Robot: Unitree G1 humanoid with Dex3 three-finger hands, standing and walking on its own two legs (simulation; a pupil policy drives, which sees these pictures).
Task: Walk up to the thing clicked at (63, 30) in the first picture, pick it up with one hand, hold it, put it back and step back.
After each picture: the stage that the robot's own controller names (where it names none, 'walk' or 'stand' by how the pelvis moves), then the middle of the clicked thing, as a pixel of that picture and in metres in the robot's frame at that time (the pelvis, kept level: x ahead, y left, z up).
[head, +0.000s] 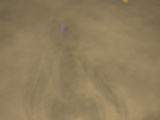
stand; (62, 29) +1.73 +0.32 -0.72
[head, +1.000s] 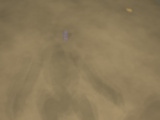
walk; (65, 35) +1.60 +0.22 -0.71
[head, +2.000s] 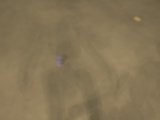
walk; (59, 61) +1.04 +0.23 -0.71
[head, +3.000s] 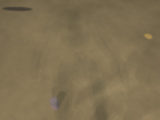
walk; (54, 103) +0.61 +0.26 -0.70
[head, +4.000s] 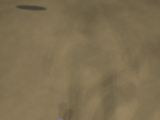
stand; out of the picture +0.40 +0.24 -0.70
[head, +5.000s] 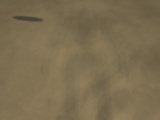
stand; out of the picture +0.37 +0.21 -0.72
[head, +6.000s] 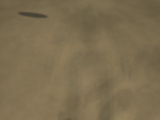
stand; out of the picture +0.38 +0.20 -0.72
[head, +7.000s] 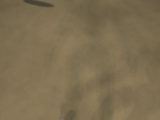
stand; out of the picture +0.40 +0.15 -0.70
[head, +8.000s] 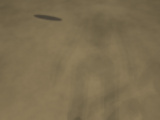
stand; out of the picture +0.44 +0.14 -0.72
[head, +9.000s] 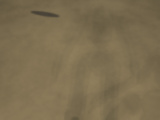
stand; out of the picture +0.41 +0.16 -0.73
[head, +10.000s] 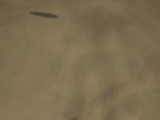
stand; out of the picture +0.41 +0.17 -0.73
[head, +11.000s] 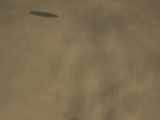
go down; out of the picture +0.40 +0.17 -0.73
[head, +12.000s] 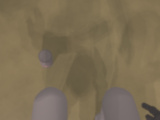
go down; (46, 59) +0.49 +0.18 -0.37
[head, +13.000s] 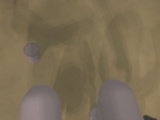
approach; (32, 53) +0.50 +0.19 -0.31
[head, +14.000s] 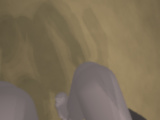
close in; out of the picture +0.49 +0.24 -0.23
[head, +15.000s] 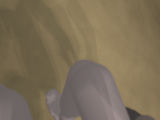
close; out of the picture +0.48 +0.26 -0.23
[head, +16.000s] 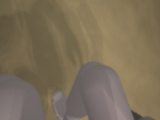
lift; out of the picture +0.43 +0.23 -0.23
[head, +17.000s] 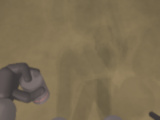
lift; (36, 88) +0.33 +0.17 -0.02
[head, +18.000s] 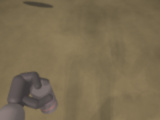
hold; (44, 97) +0.31 +0.15 +0.00
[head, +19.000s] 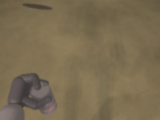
hold; (44, 98) +0.31 +0.16 -0.01
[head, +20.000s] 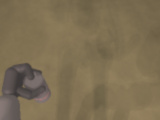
crouch; (38, 88) +0.35 +0.17 -0.05
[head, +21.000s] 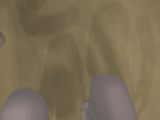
lower; out of the picture +0.51 +0.23 -0.10
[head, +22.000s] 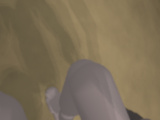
lower; out of the picture +0.39 +0.17 -0.27
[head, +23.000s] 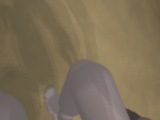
lower; out of the picture +0.38 +0.17 -0.27
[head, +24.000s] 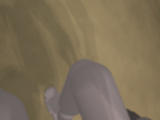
lower; out of the picture +0.39 +0.17 -0.27
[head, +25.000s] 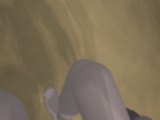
lower; out of the picture +0.39 +0.17 -0.27
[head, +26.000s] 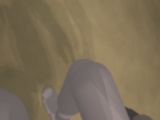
open; out of the picture +0.39 +0.17 -0.27
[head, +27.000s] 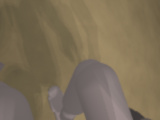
stand; out of the picture +0.40 +0.16 -0.27
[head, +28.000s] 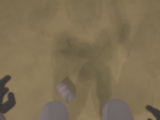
walk; (65, 92) +0.39 +0.09 -0.49
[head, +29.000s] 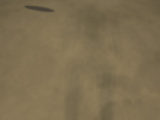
stand; out of the picture +0.32 +0.07 -0.69
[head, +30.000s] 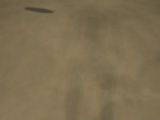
stand; out of the picture +0.33 +0.08 -0.69
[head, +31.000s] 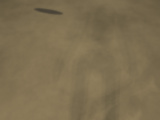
stand; out of the picture +0.33 +0.06 -0.74
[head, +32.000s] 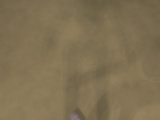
walk; out of the picture +0.38 +0.03 -0.72
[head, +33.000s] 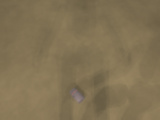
walk; (77, 95) +0.57 +0.07 -0.71
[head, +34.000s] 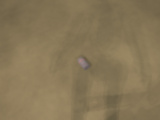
walk; (83, 63) +0.92 +0.06 -0.72
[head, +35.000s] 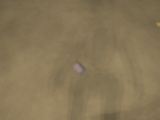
stand; (78, 68) +1.02 +0.08 -0.73
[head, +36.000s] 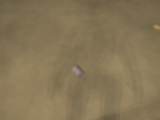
stand; (77, 71) +1.02 +0.09 -0.75
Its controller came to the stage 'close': yes
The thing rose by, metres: 0.70
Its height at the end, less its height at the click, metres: -0.02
